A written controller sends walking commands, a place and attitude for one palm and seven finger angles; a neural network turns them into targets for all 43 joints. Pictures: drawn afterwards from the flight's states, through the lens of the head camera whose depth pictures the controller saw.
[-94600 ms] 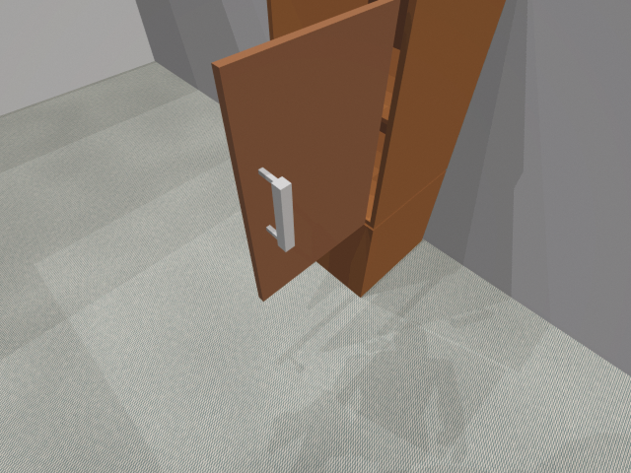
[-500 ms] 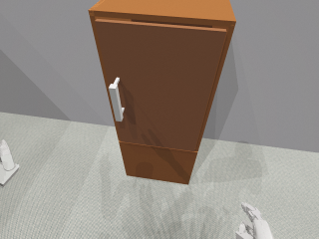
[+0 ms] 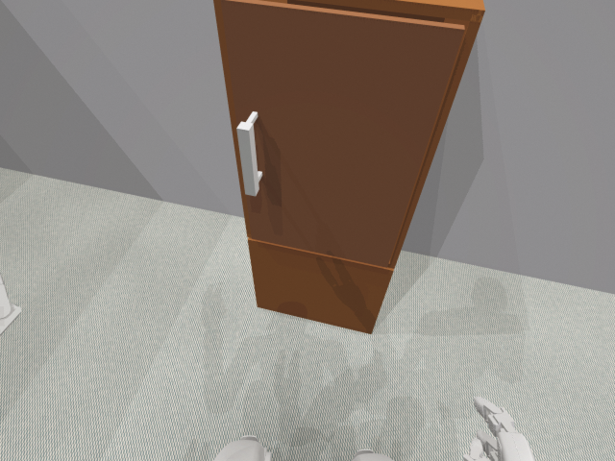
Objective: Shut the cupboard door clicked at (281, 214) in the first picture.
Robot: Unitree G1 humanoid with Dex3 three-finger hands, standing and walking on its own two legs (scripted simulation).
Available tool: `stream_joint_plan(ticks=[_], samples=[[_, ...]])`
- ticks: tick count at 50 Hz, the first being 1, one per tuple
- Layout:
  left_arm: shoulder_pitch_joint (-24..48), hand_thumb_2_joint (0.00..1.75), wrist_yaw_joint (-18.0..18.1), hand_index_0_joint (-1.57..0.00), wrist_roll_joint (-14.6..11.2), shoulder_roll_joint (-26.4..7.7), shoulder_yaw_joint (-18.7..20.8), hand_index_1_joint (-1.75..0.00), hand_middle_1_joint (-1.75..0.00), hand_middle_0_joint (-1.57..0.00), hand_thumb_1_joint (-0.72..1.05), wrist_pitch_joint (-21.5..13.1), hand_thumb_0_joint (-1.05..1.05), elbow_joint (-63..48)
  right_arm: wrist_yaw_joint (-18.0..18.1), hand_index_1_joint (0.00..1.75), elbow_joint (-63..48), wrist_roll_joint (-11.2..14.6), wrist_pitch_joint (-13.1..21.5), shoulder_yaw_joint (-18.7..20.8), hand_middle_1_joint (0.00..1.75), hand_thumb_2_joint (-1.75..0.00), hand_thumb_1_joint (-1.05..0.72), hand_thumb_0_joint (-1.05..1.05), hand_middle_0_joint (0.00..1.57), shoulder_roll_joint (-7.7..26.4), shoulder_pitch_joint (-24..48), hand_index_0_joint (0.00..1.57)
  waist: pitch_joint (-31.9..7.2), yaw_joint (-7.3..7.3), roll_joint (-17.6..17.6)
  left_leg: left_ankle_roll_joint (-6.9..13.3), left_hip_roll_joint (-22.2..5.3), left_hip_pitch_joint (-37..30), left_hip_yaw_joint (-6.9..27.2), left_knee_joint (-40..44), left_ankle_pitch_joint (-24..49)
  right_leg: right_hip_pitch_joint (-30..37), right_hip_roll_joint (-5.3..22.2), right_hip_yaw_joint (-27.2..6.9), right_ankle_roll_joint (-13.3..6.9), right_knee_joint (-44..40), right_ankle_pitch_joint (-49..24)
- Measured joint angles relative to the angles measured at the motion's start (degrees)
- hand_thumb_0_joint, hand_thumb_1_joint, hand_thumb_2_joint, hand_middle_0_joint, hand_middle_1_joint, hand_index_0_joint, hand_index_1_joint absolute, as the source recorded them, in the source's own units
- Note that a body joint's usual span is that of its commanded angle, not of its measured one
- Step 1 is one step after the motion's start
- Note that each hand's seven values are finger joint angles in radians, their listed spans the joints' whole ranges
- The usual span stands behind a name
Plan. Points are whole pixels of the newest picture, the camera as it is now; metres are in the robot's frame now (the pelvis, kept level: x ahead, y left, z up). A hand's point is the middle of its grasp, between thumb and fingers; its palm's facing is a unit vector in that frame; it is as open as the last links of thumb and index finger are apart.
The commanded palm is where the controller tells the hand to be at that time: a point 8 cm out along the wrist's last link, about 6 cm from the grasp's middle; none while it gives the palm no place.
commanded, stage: step back with the hand held close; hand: left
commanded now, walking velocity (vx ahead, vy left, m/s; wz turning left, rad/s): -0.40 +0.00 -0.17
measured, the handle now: (252, 154) +0.68 +0.14 +0.00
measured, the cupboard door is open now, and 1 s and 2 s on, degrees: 0 0 0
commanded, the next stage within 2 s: stop stepping back and stand still in 0.22 s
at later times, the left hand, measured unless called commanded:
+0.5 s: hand out of the picture +0.13 +0.23 +0.20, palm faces +0.32 -0.86 -0.40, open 7.4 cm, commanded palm +0.07 +0.28 +0.20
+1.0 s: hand out of the picture +0.05 +0.26 +0.19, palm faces +0.44 -0.83 -0.34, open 7.4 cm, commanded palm +0.00 +0.29 +0.20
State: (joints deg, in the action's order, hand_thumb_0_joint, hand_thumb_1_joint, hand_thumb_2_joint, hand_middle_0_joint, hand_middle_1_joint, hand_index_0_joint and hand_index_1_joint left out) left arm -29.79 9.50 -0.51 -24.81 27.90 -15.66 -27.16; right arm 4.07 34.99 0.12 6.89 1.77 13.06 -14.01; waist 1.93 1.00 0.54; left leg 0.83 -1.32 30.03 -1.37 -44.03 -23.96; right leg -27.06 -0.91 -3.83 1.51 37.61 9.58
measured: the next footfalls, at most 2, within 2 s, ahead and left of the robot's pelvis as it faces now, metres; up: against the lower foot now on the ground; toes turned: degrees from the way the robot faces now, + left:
right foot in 0.36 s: -0.16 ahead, -0.08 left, +0.00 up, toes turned -9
left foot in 0.50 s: -0.05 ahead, +0.11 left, +0.00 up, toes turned -5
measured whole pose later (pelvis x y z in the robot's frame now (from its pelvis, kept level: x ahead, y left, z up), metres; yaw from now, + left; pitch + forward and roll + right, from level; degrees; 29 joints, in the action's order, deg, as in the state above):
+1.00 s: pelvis -0.18 +0.01 +0.01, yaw -6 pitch -3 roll +0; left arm -24.8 10.5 -0.9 -21.1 23.7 -11.8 -22.6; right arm 5.4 39.4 -0.6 6.0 0.7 12.9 -16.2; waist -2.8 0.5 0.7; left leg 1.6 -0.7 21.5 -1.7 -37.7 -16.2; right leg -18.9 -0.4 -1.1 -0.5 42.2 24.3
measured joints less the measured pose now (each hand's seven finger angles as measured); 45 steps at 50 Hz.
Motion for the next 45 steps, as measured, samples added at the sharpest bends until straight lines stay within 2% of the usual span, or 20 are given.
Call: stream_joint_plan(ticks=[2,4,5,6,9,11,13,16,18,19,22,24,25,27,29,32,35,39,42,45], samples=[[0.26,0.9,0.37,-0.22,-0.39,1.47,-1.55,-0.3,-0.3,-0.21,0.88,0.79,0.01,-0.96,-0.63,0.3,1.11,-0.22,-0.72,0.4,0.3,-0.9,-0.9,0.01,0.2,0.28,1.37,0.21,0.08,-1.08,0.59,-0.69,1.3,0.19,-0.37,-2.5,-2.02,-0.17,0.74,-0.64,0.31,-1.76,-1.68],[0.61,0.9,0.57,-0.22,-0.64,2.11,-2.74,-0.3,-0.3,-0.21,0.88,1.24,0.01,-2.03,-0.85,0.3,1.48,-0.12,-1.43,0.21,0.3,-0.9,-0.9,0.01,0.2,0.2,2.26,0.21,-0.31,-1.61,1.59,-0.62,2.14,-2.3,-1.09,-0.03,-1.91,-0.51,1.47,-1.11,0.68,-3.71,-3.46],[0.88,0.9,0.59,-0.22,-0.82,2.13,-3.03,-0.3,-0.3,-0.21,0.88,1.25,0.01,-2.6,-0.76,0.3,1.06,-0.06,-1.51,0.0,0.3,-0.9,-0.9,0.01,0.2,0.21,2.46,0.21,-0.71,-1.54,1.63,0.01,2.09,-3.49,-0.85,3.55,-1.02,-1.46,1.48,-0.89,0.78,-3.67,-2.85],[1.74,0.9,0.63,-0.22,-0.86,2.01,-3.1,-0.3,-0.3,-0.21,0.88,1.16,0.01,-2.84,-0.41,0.3,0.58,-0.08,-1.39,-0.14,0.3,-0.9,-0.9,0.01,0.2,0.05,2.97,0.21,-0.26,-1.26,1.5,0.47,1.81,-2.93,-0.69,5.1,3.87,-2.49,1.1,-0.8,0.89,-2.31,0.66],[3.94,0.9,0.31,-0.22,-1.06,0.59,-2.17,-0.3,-0.3,-0.21,0.88,1.21,0.01,-2.9,0.25,0.3,0.23,-0.47,0.29,0.39,0.3,-0.9,-0.9,0.01,0.2,-1.69,3.91,0.21,1.11,-0.26,-0.91,2.06,-2.07,-1.6,-0.6,6.69,16.14,-4.77,-3.42,0.06,0.82,16.1,11.2],[3.52,0.9,0.36,-0.22,-2.02,-0.34,-1.07,-0.3,-0.3,-0.21,0.88,1.15,0.01,-2.83,-0.41,0.3,1.21,-0.35,1.26,0.6,0.3,-0.9,-0.9,0.01,0.2,-3.31,4.1,0.21,0.3,-1.08,-1.21,1.14,-3.63,-1.9,-0.95,7.88,16.43,-2.58,-4.62,1.47,0.42,22.3,14.83],[1.94,0.9,0.79,-0.21,-2.72,0.17,-0.42,-0.3,-0.3,-0.21,0.88,1.46,0.01,-2.9,-1.04,0.3,1.55,-0.4,1.79,-0.03,0.3,-0.9,-0.9,0.01,0.2,-4.22,4.0,0.21,-1.49,-2.14,-1.56,0.57,-5.02,-1.94,-2.0,9.54,17.08,2.28,-3.96,3.54,0.17,19.25,16.98],[1.0,0.9,0.82,-0.21,-3.04,1.47,-0.7,-0.3,-0.3,-0.21,0.88,2.05,0.01,-2.78,-1.65,0.3,1.15,-0.91,2.38,-1.73,0.3,-0.9,-0.9,0.01,0.2,-4.98,4.16,0.21,-3.46,-3.47,-1.38,0.05,-6.46,-1.15,-4.19,11.95,19.32,11.22,-2.38,4.94,-0.47,5.63,16.6],[1.91,0.9,0.49,-0.21,-2.84,1.24,-0.9,-0.3,-0.3,-0.21,0.89,2.07,0.01,-2.85,-1.97,0.3,0.57,-1.23,2.48,-2.71,0.3,-0.9,-0.9,0.01,0.2,-5.56,5.05,0.21,-3.79,-4.34,0.6,-0.64,-6.41,0.71,-6.48,12.01,19.84,15.35,-0.75,3.1,-1.58,-4.74,15.17],[3.2,0.9,0.22,-0.21,-2.54,2.11,-1.97,-0.3,-0.3,-0.2,0.89,1.8,0.01,-2.11,-1.99,0.3,0.99,-1.31,2.25,-2.85,0.3,-0.9,-0.9,0.01,0.2,-5.28,5.91,0.21,-3.14,-4.56,0.04,-1.54,-6.74,1.54,-6.12,11.08,17.49,14.58,-1.3,2.59,-1.52,-5.09,14.9],[4.95,0.9,-0.06,-0.21,-1.66,2.78,-5.43,-0.3,-0.3,-0.21,0.89,2.78,0.01,-1.1,-1.59,0.3,2.44,-0.95,0.9,-3.1,0.3,-0.89,-0.9,0.01,0.21,-4.58,5.66,0.21,-2.58,-3.79,0.62,-2.87,-3.56,0.62,-3.72,6.53,9.76,13.69,-0.91,1.14,-1.4,-5.09,11.46],[3.05,0.9,-0.22,-0.21,-1.67,1.67,-5.5,-0.3,-0.3,-0.21,0.88,3.52,0.01,-1.91,-1.14,0.3,1.74,-0.54,-0.18,-3.43,0.3,-0.89,-0.9,0.01,0.21,-3.92,3.87,0.21,-3.82,-2.22,1.49,-2.61,-1.28,-2.95,-2.99,7.16,11.36,13.38,-0.41,0.0,-1.07,-5.4,10.39],[1.73,0.9,-0.37,-0.21,-1.85,1.07,-5.19,-0.3,-0.3,-0.21,0.88,3.85,0.01,-2.42,-0.85,0.3,0.95,-0.34,-0.46,-3.38,0.3,-0.89,-0.9,0.01,0.21,-3.14,2.7,0.21,-4.64,-1.25,0.82,-2.33,-1.03,-5.56,-2.42,9.54,14.24,13.25,-0.93,-0.09,-0.88,-5.42,10.23],[0.44,0.9,-0.8,-0.21,-2.31,-0.92,-4.23,-0.3,-0.3,-0.21,0.88,4.27,0.01,-2.03,0.02,0.3,0.75,0.26,-0.72,-2.51,0.3,-0.89,-0.9,0.01,0.21,-2.32,1.16,0.21,-5.23,1.26,0.55,-0.14,-0.4,-7.3,-1.37,12.38,12.46,13.34,-0.99,0.47,-0.58,-5.63,10.03],[-1.01,0.9,-0.88,-0.22,-2.77,-2.42,-2.88,-0.3,-0.3,-0.21,0.88,4.68,0.01,-0.78,0.7,0.3,0.84,0.52,-1.02,-2.17,0.3,-0.9,-0.9,0.01,0.2,-1.74,-0.16,0.21,-5.15,2.54,1.23,0.57,-0.14,-8.09,-1.58,13.85,14.32,14.19,-0.7,0.26,-0.36,-7.27,8.63],[-3.61,0.9,-0.53,-0.22,-2.72,-3.01,-1.2,-0.3,-0.3,-0.21,0.88,5.43,0.01,0.47,1.37,0.3,0.66,0.22,-0.69,-1.85,0.3,-0.9,-0.9,0.01,0.2,-0.81,-2.5,0.21,-5.44,3.63,1.38,0.29,-0.32,-9.02,-1.71,16.76,16.47,14.41,-0.62,0.66,-0.89,-8.61,9.16],[-4.78,0.9,0.02,-0.21,-2.32,-2.07,-1.15,-0.3,-0.3,-0.21,0.88,5.79,0.01,0.76,1.46,0.3,0.8,-0.08,-0.23,-1.36,0.3,-0.9,-0.9,0.01,0.2,-0.29,-4.41,0.2,-5.03,3.98,1.09,-0.14,-0.33,-9.12,-0.97,18.26,15.99,14.58,-0.58,1.76,-1.6,-10.01,8.37],[-5.1,0.9,0.31,-0.21,-1.89,-0.2,-2.75,-0.3,-0.3,-0.21,0.88,5.61,0.01,-0.48,1.04,0.3,2.1,-0.69,-0.26,-1.02,0.3,-0.9,-0.9,0.01,0.2,0.02,-5.36,0.2,-4.15,3.09,0.62,-0.62,-0.33,-7.94,0.05,16.04,12.45,14.3,-0.57,3.15,-2.29,-9.61,6.04],[-4.8,0.9,0.5,-0.21,-1.31,1.5,-4.13,-0.3,-0.3,-0.21,0.88,4.99,0.01,-1.07,0.8,0.3,3.55,-1.1,-0.97,-0.72,0.3,-0.9,-0.9,0.01,0.2,0.3,-5.19,0.2,-4.65,0.96,0.35,-0.99,0.02,-5.66,0.33,8.33,5.7,13.21,-0.52,2.81,-3.12,-7.42,5.85],[-2.03,0.9,0.84,-0.22,-0.58,3.01,-5.27,-0.3,-0.3,-0.21,0.88,4.08,0.01,0.47,0.75,0.3,4.97,-1.12,-1.46,-0.62,0.3,-0.9,-0.9,0.01,0.2,0.54,-4.97,0.21,-5.72,-0.83,0.54,-0.51,0.4,-6.35,-0.37,2.6,3.27,12.09,0.38,2.68,-2.74,-4.5,7.13]])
